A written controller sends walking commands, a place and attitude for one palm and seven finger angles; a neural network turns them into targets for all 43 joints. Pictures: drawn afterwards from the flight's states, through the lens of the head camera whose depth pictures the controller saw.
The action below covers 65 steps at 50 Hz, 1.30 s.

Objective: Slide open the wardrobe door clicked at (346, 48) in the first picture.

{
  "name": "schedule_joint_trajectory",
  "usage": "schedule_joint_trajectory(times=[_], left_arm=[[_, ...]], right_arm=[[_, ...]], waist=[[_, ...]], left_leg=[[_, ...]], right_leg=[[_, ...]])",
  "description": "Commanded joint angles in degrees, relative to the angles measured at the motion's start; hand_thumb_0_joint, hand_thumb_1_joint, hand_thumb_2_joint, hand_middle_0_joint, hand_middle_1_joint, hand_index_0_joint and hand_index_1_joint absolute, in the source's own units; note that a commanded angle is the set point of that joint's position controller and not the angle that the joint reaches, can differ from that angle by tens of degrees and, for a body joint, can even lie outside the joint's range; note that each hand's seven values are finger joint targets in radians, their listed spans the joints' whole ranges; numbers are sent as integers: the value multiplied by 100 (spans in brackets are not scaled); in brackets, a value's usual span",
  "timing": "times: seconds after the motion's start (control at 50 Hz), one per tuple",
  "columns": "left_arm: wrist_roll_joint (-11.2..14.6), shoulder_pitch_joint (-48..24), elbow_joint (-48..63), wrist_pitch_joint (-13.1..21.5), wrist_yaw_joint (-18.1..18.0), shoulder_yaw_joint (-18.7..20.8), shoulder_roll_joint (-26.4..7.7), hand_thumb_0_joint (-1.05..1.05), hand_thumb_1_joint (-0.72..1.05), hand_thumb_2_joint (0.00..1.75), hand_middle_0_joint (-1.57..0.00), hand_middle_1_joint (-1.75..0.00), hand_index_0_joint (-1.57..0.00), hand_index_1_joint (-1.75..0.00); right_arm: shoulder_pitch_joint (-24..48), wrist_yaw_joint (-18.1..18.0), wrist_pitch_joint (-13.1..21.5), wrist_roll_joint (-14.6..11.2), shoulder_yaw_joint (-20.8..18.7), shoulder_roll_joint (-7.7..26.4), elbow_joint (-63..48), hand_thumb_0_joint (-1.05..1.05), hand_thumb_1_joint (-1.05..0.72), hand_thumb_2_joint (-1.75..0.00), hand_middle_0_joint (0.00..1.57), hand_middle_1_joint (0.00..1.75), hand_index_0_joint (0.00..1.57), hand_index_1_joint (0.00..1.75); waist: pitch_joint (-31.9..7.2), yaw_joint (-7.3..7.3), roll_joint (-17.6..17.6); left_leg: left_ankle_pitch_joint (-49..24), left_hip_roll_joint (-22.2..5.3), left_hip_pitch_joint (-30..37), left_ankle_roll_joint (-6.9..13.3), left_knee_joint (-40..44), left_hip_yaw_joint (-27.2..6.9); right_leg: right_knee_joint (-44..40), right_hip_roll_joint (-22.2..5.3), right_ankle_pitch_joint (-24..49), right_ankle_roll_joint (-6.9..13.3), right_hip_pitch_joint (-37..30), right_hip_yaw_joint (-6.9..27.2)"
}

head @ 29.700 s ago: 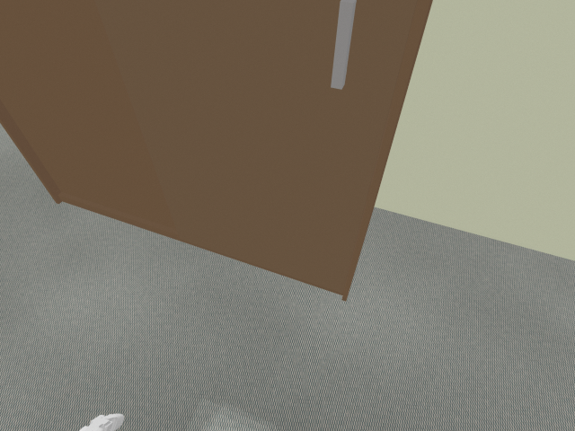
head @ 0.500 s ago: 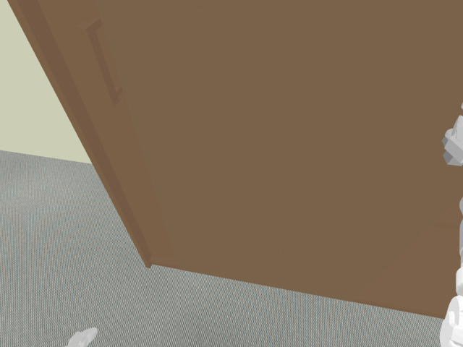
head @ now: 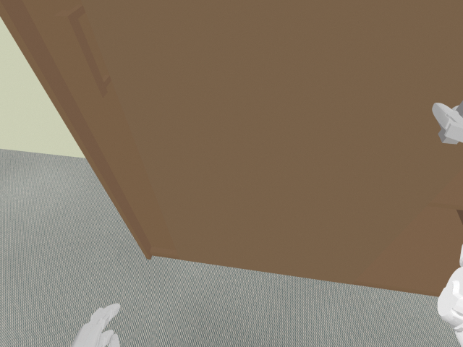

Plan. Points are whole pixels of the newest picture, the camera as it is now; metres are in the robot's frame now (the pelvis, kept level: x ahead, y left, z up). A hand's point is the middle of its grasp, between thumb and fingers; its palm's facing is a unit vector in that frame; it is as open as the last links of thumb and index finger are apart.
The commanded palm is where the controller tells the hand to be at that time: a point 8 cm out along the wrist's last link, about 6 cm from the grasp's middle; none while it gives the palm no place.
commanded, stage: loosen the grip on the handle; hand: right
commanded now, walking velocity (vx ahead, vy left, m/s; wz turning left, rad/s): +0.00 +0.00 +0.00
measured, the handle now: out of the picture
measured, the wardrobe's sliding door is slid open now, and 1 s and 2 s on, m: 0.56 0.56 0.56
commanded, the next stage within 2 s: slip the hand off the handle in 0.36 s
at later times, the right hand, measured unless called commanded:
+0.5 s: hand (459, 123) +0.43 -0.32 +0.19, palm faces +0.45 +0.87 -0.21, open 14.2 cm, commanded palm +0.39 -0.36 +0.21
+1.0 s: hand out of the picture +0.41 -0.39 +0.20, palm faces +0.50 +0.84 -0.21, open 14.6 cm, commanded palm +0.37 -0.42 +0.21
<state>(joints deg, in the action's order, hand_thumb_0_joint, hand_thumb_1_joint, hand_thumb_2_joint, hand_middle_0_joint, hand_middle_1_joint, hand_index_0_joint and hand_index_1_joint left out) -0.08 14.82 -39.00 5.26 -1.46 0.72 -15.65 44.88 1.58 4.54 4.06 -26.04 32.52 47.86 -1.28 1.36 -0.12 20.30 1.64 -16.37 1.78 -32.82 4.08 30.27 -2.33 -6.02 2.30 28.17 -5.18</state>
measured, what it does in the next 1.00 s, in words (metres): stands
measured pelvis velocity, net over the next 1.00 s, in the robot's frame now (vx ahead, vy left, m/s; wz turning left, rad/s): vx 0.02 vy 0.00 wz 0.01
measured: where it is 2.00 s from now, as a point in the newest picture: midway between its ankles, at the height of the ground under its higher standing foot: outside the picture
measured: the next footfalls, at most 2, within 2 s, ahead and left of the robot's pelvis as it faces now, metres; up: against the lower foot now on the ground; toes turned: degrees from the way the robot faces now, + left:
none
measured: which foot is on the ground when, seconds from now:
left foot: down 0.00-1.00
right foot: down 0.00-1.00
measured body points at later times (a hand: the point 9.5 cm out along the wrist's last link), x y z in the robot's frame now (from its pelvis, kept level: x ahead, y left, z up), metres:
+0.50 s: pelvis +0.00 -0.02 +0.00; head +0.02 -0.03 +0.45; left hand +0.06 +0.25 -0.11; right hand +0.40 -0.36 +0.20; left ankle -0.04 +0.10 -0.73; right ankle +0.10 -0.10 -0.73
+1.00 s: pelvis +0.02 +0.00 +0.00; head +0.05 -0.01 +0.45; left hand +0.11 +0.28 -0.10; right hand +0.37 -0.43 +0.21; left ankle -0.04 +0.10 -0.73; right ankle +0.10 -0.10 -0.73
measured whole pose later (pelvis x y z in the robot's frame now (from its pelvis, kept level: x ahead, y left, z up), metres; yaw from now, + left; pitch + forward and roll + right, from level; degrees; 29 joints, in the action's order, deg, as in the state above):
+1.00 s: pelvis +0.02 +0.00 +0.00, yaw +1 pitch +5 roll +2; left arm 2.1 19.1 -39.9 3.4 -7.1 -1.2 -16.5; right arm 36.2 8.5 3.4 -1.4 -31.8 42.2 46.0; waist -2.6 0.9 0.3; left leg 21.5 2.5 -15.9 1.7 -32.1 3.8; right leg 33.8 -1.2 -9.5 2.2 29.7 -2.0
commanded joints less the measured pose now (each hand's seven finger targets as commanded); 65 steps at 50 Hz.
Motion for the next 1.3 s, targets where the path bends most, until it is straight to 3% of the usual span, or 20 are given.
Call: schedule_joint_trajectory(times=[0.0,0.06,0.08,0.1,0.14,0.16,0.18,0.2,0.24,0.3,0.36,0.42,0.44,0.48,0.74,0.94,1.0,1.04,1.14,1.28], left_arm=[[109,211,501,93,-282,298,-982,0,90,90,-20,-30,-20,-30],[166,166,505,119,-351,192,-931,0,90,90,-20,-30,-20,-30],[146,213,464,124,-403,189,-946,0,90,90,-20,-30,-20,-30],[121,269,423,148,-404,200,-983,0,90,90,-20,-30,-20,-30],[99,320,385,186,-401,190,-934,0,90,90,-20,-30,-20,-30],[102,265,470,222,-395,226,-972,0,90,90,-20,-30,-20,-30],[90,237,503,213,-444,195,-963,0,90,90,-20,-30,-20,-30],[110,214,489,237,-433,145,-896,0,90,90,-20,-30,-20,-30],[133,243,407,287,-471,155,-912,0,90,90,-20,-30,-20,-30],[130,247,368,368,-540,140,-938,0,90,90,-20,-30,-20,-30],[126,270,311,447,-547,129,-885,0,90,90,-20,-30,-20,-30],[111,297,269,479,-576,110,-880,0,90,90,-20,-30,-20,-30],[96,342,288,456,-573,149,-896,0,90,90,-20,-30,-20,-30],[107,289,336,417,-603,91,-892,0,90,90,-20,-30,-20,-30],[161,430,530,177,-629,119,-905,0,90,90,-20,-30,-20,-30],[229,582,501,23,-676,145,-965,0,90,90,-20,-30,-20,-30],[201,660,483,-3,-692,160,-1017,0,90,90,-20,-30,-20,-30],[203,629,555,-5,-668,158,-967,0,90,90,-20,-30,-20,-30],[262,427,768,-13,-634,163,-937,0,90,90,-20,-30,-20,-30],[310,108,993,87,-661,136,-871,0,90,90,-20,-30,-20,-30]], right_arm=[[2745,-244,391,-103,-112,1898,-1056,0,55,-20,42,137,42,137],[3001,-356,388,8,401,1610,-783,0,55,-20,38,132,38,132],[3056,-417,429,3,327,1717,-671,0,55,-20,37,130,37,130],[3263,-461,498,10,180,1988,-820,0,55,-20,36,128,36,128],[3246,-487,641,-9,338,1770,-856,0,55,-20,33,125,33,125],[3039,-512,737,-44,-144,2298,-1476,0,55,-20,32,123,32,123],[2932,-554,760,-46,-133,2359,-1575,0,55,-20,30,122,30,122],[3098,-549,738,-63,145,2046,-1603,0,55,-20,29,120,29,120],[2550,-527,571,-187,213,1731,-1290,0,55,-20,26,117,26,117],[2875,-571,489,-248,171,1853,-1750,0,55,-20,25,115,25,115],[2655,-636,326,-268,364,1488,-1851,0,55,-20,25,115,25,115],[2635,-687,286,-264,272,1614,-1989,0,55,-20,25,115,25,115],[1949,-686,241,-238,-163,1943,-1856,0,55,-20,25,115,25,115],[1934,-657,238,-268,-251,2111,-2017,0,55,-20,25,115,25,115],[1465,56,143,-367,-624,2653,-1639,0,55,-20,25,115,25,115],[1451,712,304,-623,-757,2954,-1465,0,55,-20,25,115,25,115],[1513,773,420,-609,-1128,3466,-1520,0,55,-20,25,115,25,115],[1271,841,452,-635,-940,3145,-1551,0,55,-20,25,115,25,115],[220,898,355,-920,-1180,2987,-2202,0,55,-20,25,115,25,115],[-1008,718,-34,-1168,-1842,3142,-3104,0,55,-20,25,115,25,115]], waist=[[-1690,76,419],[-1268,214,634],[-1218,238,466],[-1446,232,612],[-1572,234,656],[-2105,-43,907],[-2137,-7,964],[-1908,111,975],[-1485,88,725],[-1591,151,736],[-1483,175,731],[-1543,167,655],[-1663,-52,581],[-1596,-27,529],[-1670,31,576],[-1623,94,809],[-1931,29,918],[-1915,3,928],[-1948,-191,911],[-1627,-429,602]], left_leg=[[-423,-76,-1117,-66,802,-353],[202,-82,-1458,-59,781,-342],[224,-107,-1419,-50,829,-354],[262,-78,-1400,-47,797,-396],[302,-38,-1466,-21,670,-324],[241,-27,-1197,21,651,-349],[126,-33,-1111,36,653,-344],[181,7,-1241,13,667,-327],[223,10,-1321,0,685,-272],[27,-3,-1231,-18,728,-293],[3,1,-1331,-31,700,-236],[-141,-19,-1217,-40,724,-271],[-167,-16,-1036,-7,703,-252],[-380,-45,-890,-12,743,-287],[-1168,1,-837,-59,687,-345],[-1228,46,-1119,-58,676,-350],[-1339,61,-1019,-47,621,-373],[-1238,77,-1088,-48,607,-340],[-1349,118,-907,-36,568,-281],[-1350,62,-560,-81,623,-321]], right_leg=[[-195,68,-713,52,-2124,568],[-359,69,-1615,17,-1918,703],[-320,60,-1695,42,-1823,734],[-303,68,-1655,29,-1846,766],[-292,31,-1740,-18,-1979,857],[-307,11,-1584,-33,-2251,878],[-310,3,-1517,-20,-2291,891],[-350,12,-1652,-23,-2229,919],[-430,-45,-1875,-31,-2115,992],[-420,-43,-1691,2,-2214,1000],[-471,-65,-1747,-28,-2355,1070],[-405,-52,-1499,-11,-2347,1033],[-423,-60,-1373,-30,-2331,1041],[-358,-56,-1076,11,-2265,981],[57,42,264,62,-2235,683],[197,82,423,88,-2252,720],[256,89,588,99,-2281,719],[256,96,554,89,-2326,739],[198,68,709,80,-2384,752],[104,83,502,111,-2039,636]])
